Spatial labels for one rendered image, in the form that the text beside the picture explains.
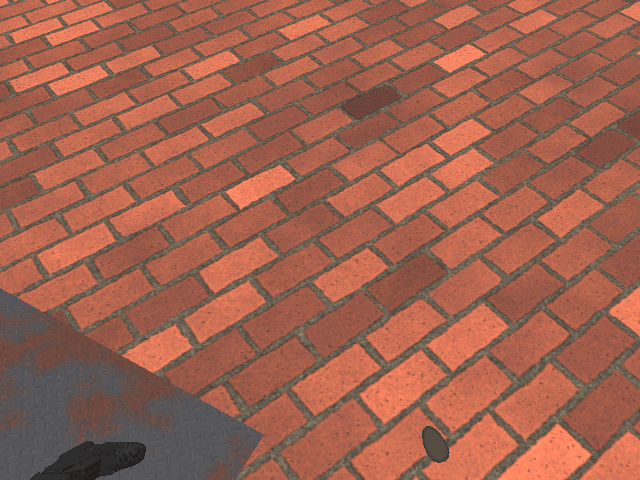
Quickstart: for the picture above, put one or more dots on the left robot hand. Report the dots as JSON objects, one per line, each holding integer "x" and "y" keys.
{"x": 88, "y": 461}

